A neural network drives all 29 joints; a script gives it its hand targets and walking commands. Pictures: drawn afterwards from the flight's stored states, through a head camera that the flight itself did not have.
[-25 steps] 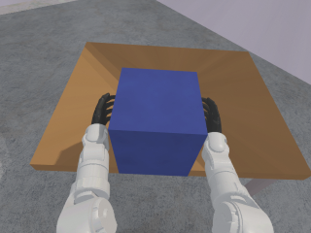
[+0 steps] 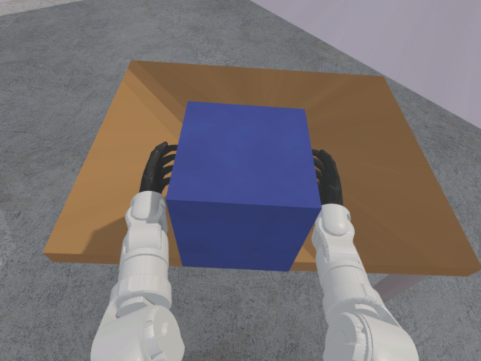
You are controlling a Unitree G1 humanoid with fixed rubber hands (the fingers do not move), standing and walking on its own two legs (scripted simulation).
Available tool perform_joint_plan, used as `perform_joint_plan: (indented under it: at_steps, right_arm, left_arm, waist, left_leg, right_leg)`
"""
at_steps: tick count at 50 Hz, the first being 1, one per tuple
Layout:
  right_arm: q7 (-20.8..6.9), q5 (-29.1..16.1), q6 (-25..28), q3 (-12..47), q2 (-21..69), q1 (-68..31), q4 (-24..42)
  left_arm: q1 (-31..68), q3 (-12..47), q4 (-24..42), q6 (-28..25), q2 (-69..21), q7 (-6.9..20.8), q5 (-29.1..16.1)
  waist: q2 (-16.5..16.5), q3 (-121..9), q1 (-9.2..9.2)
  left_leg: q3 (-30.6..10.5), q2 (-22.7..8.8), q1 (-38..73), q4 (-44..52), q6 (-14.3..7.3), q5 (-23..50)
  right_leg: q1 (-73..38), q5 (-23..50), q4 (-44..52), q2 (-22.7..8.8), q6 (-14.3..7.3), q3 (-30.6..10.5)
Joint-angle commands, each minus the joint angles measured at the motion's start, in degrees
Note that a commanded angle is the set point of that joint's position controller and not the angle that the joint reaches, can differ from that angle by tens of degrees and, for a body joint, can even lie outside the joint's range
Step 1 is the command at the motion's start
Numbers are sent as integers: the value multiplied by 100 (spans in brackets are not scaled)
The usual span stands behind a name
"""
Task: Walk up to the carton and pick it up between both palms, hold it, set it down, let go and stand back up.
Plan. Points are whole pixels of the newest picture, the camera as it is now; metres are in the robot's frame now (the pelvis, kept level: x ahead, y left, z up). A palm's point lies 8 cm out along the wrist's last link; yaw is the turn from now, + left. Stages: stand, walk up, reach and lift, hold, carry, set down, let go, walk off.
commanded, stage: set down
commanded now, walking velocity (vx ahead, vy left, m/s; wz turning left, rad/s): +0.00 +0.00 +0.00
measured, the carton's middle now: (241, 191) +0.41 +0.04 +0.02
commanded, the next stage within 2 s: none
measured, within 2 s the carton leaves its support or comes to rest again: neither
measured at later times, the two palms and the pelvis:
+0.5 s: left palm (154, 189) +0.37 +0.20 +0.05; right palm (328, 196) +0.39 -0.11 +0.06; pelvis +0.00 +0.00 +0.00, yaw -1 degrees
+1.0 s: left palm (127, 182) +0.38 +0.25 +0.05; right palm (353, 183) +0.42 -0.16 +0.06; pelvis -0.01 +0.00 -0.02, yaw +1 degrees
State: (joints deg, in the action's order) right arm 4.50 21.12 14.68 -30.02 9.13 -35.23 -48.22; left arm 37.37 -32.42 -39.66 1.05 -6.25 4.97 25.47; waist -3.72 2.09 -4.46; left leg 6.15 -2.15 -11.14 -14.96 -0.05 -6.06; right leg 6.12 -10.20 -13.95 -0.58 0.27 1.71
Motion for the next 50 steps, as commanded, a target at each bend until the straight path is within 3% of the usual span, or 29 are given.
perform_joint_plan:
  at_steps: [1,14,20,23,24,27,30,36,40,45,50]
  right_arm:
    - [-668,406,85,1676,2557,-2491,-116]
    - [-736,436,23,1494,2231,-2271,-180]
    - [-670,375,-58,1323,1642,-2171,-142]
    - [-406,-100,-61,1134,211,-2076,-235]
    - [-254,-442,-74,1247,-327,-2106,-324]
    - [112,-1471,-51,1815,-821,-2713,-553]
    - [272,-2228,46,2345,-1265,-3127,-838]
    - [405,-3247,360,2957,-2210,-3541,-1362]
    - [348,-3728,383,3231,-2672,-3638,-1799]
    - [170,-4289,135,3598,-2964,-3695,-1470]
    - [24,-4615,-405,3745,-3177,-4004,-606]
  left_arm:
    - [2284,1371,-93,-177,-2280,409,100]
    - [2071,1221,-91,-231,-2123,351,169]
    - [2086,1008,-105,-326,-1483,207,136]
    - [2026,702,-171,-497,-102,-199,-84]
    - [2047,815,-215,-578,406,-403,-345]
    - [2642,1415,-609,-970,986,-916,-1314]
    - [2955,1708,-1376,-1404,1475,-1128,-1903]
    - [3270,2173,-2098,-1961,2124,-1082,-2702]
    - [3300,2496,-2475,-1981,2330,-939,-3093]
    - [3360,2814,-2133,-1813,2608,-779,-3520]
    - [3670,3024,-1327,-1280,2940,-652,-3927]
  waist:
    - [257,-1833,-110]
    - [305,-1766,-92]
    - [272,-1775,-107]
    - [289,-1797,-173]
    - [318,-1901,-166]
    - [440,-2875,-69]
    - [582,-3946,-124]
    - [624,-4811,46]
    - [604,-4474,169]
    - [613,-4613,244]
    - [535,-4692,252]
  left_leg:
    - [464,177,934,-165,-102,1501]
    - [404,150,1104,-264,-61,1690]
    - [413,165,982,-252,-88,1482]
    - [388,167,801,-315,-70,1440]
    - [352,162,677,-370,-53,1389]
    - [175,125,123,-761,15,1379]
    - [33,120,35,-1307,154,1853]
    - [-218,74,446,-1997,450,2775]
    - [-316,38,490,-2027,507,2629]
    - [-363,70,503,-1934,470,2431]
    - [-408,118,486,-1748,362,2091]
  right_leg:
    - [-392,860,60,131,212,338]
    - [-111,654,64,187,164,368]
    - [-85,510,34,168,187,298]
    - [-44,449,-59,175,191,179]
    - [18,464,-109,199,174,104]
    - [335,757,-350,249,88,-73]
    - [581,1375,-757,285,19,-130]
    - [1341,2128,-1194,409,50,62]
    - [1773,1801,-1185,421,39,120]
    - [1797,1705,-1128,380,83,93]
    - [1790,1563,-1045,327,116,41]
